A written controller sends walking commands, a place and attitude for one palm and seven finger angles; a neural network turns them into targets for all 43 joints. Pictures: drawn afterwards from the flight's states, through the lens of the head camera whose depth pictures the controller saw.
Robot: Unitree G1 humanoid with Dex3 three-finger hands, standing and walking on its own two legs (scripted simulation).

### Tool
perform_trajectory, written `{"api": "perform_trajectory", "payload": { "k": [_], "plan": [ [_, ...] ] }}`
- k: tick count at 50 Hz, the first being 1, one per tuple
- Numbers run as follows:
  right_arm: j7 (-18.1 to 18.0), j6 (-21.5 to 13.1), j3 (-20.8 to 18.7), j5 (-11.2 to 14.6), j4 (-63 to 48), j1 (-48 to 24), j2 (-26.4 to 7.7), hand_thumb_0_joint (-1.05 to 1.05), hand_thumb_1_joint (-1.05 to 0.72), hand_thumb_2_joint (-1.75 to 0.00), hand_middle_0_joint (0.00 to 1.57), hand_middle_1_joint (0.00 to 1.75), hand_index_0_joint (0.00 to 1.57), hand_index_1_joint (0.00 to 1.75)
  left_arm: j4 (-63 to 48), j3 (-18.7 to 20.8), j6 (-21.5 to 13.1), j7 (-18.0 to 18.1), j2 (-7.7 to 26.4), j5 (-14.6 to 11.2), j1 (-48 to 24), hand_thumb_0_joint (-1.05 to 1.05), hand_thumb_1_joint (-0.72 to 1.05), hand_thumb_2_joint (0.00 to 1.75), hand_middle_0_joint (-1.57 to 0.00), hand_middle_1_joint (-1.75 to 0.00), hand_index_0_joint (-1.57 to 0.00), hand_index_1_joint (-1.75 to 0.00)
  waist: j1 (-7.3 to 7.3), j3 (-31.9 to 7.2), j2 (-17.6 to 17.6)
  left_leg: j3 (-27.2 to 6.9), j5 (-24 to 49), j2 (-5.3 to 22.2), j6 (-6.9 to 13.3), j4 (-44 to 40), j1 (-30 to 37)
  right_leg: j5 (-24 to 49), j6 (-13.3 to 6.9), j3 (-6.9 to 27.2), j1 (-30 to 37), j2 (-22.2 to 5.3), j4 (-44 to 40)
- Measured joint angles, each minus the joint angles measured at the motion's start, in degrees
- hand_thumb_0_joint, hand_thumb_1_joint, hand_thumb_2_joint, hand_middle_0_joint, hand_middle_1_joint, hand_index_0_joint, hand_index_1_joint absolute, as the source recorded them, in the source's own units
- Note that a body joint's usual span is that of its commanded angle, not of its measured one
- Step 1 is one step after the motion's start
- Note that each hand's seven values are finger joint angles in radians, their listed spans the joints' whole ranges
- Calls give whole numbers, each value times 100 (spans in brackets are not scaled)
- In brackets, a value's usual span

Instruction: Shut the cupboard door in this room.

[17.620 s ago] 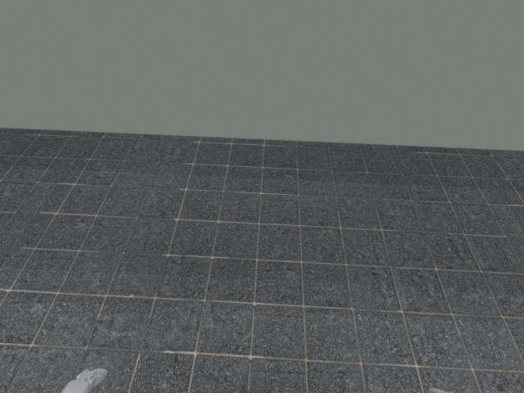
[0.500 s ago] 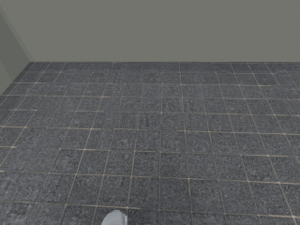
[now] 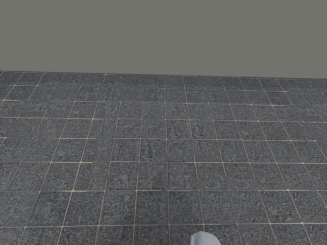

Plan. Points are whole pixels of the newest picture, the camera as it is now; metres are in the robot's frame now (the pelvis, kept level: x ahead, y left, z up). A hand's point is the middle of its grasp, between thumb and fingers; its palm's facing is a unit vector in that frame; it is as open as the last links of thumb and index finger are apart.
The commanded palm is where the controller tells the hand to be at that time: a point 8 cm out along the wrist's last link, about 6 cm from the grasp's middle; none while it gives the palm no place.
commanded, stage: walk to a spot facing it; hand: left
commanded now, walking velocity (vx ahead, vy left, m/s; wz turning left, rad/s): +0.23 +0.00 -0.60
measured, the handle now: out of the picture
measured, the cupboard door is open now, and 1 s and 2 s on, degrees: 56 56 56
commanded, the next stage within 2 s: none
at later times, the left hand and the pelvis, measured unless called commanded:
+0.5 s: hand (131, 211) +0.23 +0.11 -0.16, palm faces +0.13 -0.97 -0.19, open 7.2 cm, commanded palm none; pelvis +0.12 -0.06 -0.01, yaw +8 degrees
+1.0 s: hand out of the picture +0.09 +0.20 -0.17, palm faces +0.43 -0.86 -0.29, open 7.4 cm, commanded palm none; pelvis +0.12 -0.04 +0.00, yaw +24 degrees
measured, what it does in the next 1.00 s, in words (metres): walks ahead, turning left: right foot, then left foot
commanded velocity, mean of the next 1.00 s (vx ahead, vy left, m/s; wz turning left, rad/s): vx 0.00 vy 0.00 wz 0.56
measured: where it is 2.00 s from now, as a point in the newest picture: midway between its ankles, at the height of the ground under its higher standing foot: outside the picture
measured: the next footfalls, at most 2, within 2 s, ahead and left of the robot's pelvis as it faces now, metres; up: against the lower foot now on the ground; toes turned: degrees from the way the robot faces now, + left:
right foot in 0.24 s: +0.24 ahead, -0.16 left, +0.00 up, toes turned -10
left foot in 0.68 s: +0.14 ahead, +0.09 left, +0.00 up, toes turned +23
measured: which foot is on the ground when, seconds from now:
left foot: down 0.00-0.24, up 0.26-0.66, down 0.68-1.00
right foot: up 0.00-0.22, down 0.24-0.68, up 0.70-1.00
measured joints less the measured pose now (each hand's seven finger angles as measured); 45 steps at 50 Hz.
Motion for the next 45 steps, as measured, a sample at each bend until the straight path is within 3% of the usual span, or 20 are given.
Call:
{"api": "perform_trajectory", "payload": {
  "k": [4, 10, 12, 13, 16, 19, 25, 31, 34, 36, 39, 42, 45],
  "plan": [
    [2, 77, 11, -11, 223, 471, -21, -1, -95, -90, 20, 30, 20, 30, -335, 99, 91, -53, 131, 2, -417, 0, 91, 90, -20, -30, -19, -30, -56, -58, 0, 202, -151, 28, -124, -258, 410, 471, 113, -89, -408, -115, -442],
    [24, 157, 67, -36, 473, 938, 83, 0, -93, -90, 20, 30, 20, 30, -565, -37, -71, -6, 194, -20, -1065, 0, 91, 90, -19, -30, -19, -30, -444, 137, 177, 206, -618, 242, -440, -17, 728, 645, 21, -412, 317, 28, -2913],
    [55, 218, 98, 5, 592, 1139, 168, 0, -92, -90, 20, 30, 20, 30, -609, -112, -246, 19, 193, -6, -1180, 0, 91, 90, -19, -30, -19, -30, -488, 117, 188, 56, -955, 351, -513, 620, 576, 977, -31, -548, 784, 90, -3558],
    [73, 286, 104, 35, 650, 1113, 171, 0, -92, -90, 20, 30, 20, 30, -603, -130, -339, 46, 127, -5, -1261, 0, 91, 90, -19, -30, -19, -30, -477, 166, 281, -202, -1170, 406, -462, 1272, 313, 725, -132, -616, 765, 137, -3394],
    [65, 514, 105, 113, 585, 897, 176, 1, -92, -90, 20, 30, 20, 30, -648, -260, -405, 77, -77, -56, -1403, 0, 91, 90, -20, -30, -19, -30, -559, 333, 425, -940, -1689, 203, -373, 3235, -639, 320, -322, -853, 923, 80, -3218],
    [98, 646, 80, 90, 423, 594, 155, 1, -92, -90, 20, 30, 20, 30, -680, -328, -290, 138, -250, -83, -1381, 0, 91, 90, -20, -30, -20, -30, -501, 338, 406, -1029, -1411, 117, -395, 4163, -1398, 387, -307, -1027, 1185, -16, -3495],
    [179, 746, -45, 23, -34, 90, -36, 1, -91, -90, 20, 30, 20, 30, -673, -221, -99, 234, -335, -90, -1165, -2, 92, 90, -20, -30, -20, -30, -417, 90, 372, -951, -789, 237, -484, 3789, -1993, 474, -256, -1456, 1515, -126, -3886],
    [234, 772, -138, 16, -392, -228, -198, 1, -92, -90, 20, 30, 19, 30, -720, -93, 56, 245, -32, 3, -1039, -2, 91, 90, -20, -30, -20, -30, -269, -30, 160, -834, -868, 309, -458, 2665, -1642, 301, -138, -1857, 1499, -335, -3607],
    [248, 696, -157, 2, -596, -264, -308, 0, -92, -90, 20, 30, 19, 30, -777, -32, 142, 223, 145, -27, -936, -1, 91, 90, -20, -30, -20, -30, -236, -43, 77, -852, -470, 250, -353, 1645, -1255, 34, -4, -1995, 1250, -565, -3024],
    [235, 641, -149, -31, -656, -331, -279, 0, -92, -90, 20, 30, 19, 30, -786, 38, 278, 194, 305, -47, -886, -1, 91, 90, -20, -30, -20, -30, -209, 46, -59, -867, -495, 116, -114, 1808, -1390, -861, 205, -1457, 830, -517, -2160],
    [178, 600, -71, -52, -683, -277, -213, 0, -91, -90, 20, 30, 20, 30, -731, 125, 425, 132, 454, -28, -842, 0, 91, 90, -20, -30, -20, -30, -225, 109, -61, -1010, -276, -28, 36, 1459, -1361, -958, 315, -662, 308, -164, -874],
    [140, 597, 6, -25, -629, -200, -184, 1, -91, -90, 20, 30, 20, 30, -754, 138, 380, 81, 509, -39, -771, 0, 91, 90, -20, -30, -20, -30, -166, 120, 12, -1161, 115, -190, 63, 833, -1221, -549, 421, -262, 116, 28, -343],
    [137, 585, 41, 2, -591, -153, -154, 1, -91, -90, 20, 30, 20, 30, -769, 114, 332, 97, 546, -67, -660, 0, 91, 90, -20, -30, -20, -30, -129, 77, 65, -1276, 378, -333, 84, 388, -1104, -447, 509, -40, 189, 113, -351]
  ]
}}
